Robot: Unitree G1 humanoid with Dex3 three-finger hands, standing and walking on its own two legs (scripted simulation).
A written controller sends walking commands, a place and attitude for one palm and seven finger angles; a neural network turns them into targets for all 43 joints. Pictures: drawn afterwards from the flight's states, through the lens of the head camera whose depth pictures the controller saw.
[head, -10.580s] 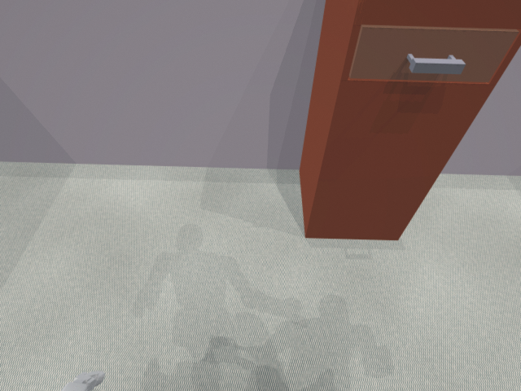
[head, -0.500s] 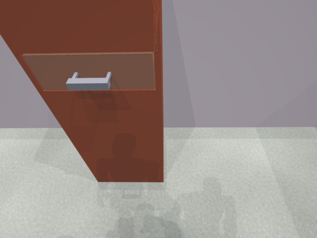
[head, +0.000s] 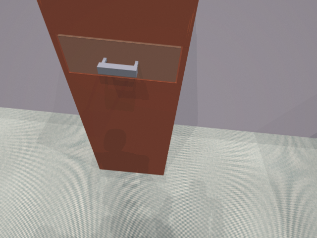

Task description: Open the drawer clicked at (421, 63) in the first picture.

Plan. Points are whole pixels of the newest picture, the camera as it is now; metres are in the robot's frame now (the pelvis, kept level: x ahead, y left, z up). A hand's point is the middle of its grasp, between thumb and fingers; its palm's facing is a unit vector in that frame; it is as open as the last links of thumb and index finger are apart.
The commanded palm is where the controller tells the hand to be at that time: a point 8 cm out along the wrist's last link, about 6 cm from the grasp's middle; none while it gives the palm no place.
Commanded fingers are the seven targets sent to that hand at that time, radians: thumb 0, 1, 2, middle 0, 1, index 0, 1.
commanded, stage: come to a stop and stand still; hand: left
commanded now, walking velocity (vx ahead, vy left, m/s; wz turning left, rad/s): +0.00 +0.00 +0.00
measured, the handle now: (119, 66) +0.59 +0.18 +0.10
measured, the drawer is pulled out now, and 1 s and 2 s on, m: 0.00 0.00 0.00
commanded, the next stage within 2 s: look again from close up in 0.68 s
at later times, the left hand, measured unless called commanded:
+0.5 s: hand out of the picture -0.02 +0.15 -0.17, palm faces +0.02 -0.98 -0.20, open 7.3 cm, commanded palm none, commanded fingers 0.00 0.90 0.90 -0.20 -0.30 -0.20 -0.30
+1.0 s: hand out of the picture -0.02 +0.16 -0.18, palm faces +0.00 -0.98 -0.19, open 7.3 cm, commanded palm none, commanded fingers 0.00 0.90 0.90 -0.20 -0.30 -0.20 -0.30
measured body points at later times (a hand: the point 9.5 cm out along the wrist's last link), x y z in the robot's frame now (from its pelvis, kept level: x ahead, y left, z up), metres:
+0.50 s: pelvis -0.02 -0.02 +0.00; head -0.02 -0.02 +0.45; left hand -0.02 +0.20 -0.15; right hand -0.04 -0.23 -0.16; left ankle -0.03 +0.11 -0.74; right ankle -0.04 -0.11 -0.74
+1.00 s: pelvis -0.02 +0.00 +0.00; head -0.01 -0.01 +0.45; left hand -0.02 +0.21 -0.16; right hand -0.03 -0.22 -0.17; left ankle -0.03 +0.11 -0.74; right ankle -0.04 -0.11 -0.74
